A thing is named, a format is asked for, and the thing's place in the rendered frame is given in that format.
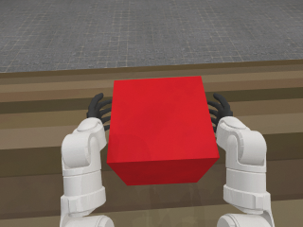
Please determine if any left robot forearm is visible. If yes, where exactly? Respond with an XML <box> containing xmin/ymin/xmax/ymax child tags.
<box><xmin>60</xmin><ymin>117</ymin><xmax>107</xmax><ymax>227</ymax></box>

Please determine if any robot left hand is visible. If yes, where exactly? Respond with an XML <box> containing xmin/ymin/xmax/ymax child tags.
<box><xmin>86</xmin><ymin>93</ymin><xmax>113</xmax><ymax>131</ymax></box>

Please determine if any robot right hand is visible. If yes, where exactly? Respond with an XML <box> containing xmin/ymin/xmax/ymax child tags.
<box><xmin>206</xmin><ymin>93</ymin><xmax>233</xmax><ymax>133</ymax></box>

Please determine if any left robot upper arm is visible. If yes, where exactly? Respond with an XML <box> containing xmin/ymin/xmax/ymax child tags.
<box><xmin>64</xmin><ymin>215</ymin><xmax>115</xmax><ymax>227</ymax></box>

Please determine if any carton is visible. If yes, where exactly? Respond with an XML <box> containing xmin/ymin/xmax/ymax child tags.
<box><xmin>106</xmin><ymin>76</ymin><xmax>220</xmax><ymax>186</ymax></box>

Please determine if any right robot forearm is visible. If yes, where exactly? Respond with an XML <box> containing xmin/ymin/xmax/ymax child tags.
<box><xmin>216</xmin><ymin>116</ymin><xmax>275</xmax><ymax>227</ymax></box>

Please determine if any right robot upper arm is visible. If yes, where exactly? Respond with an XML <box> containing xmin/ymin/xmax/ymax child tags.
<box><xmin>217</xmin><ymin>213</ymin><xmax>271</xmax><ymax>227</ymax></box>

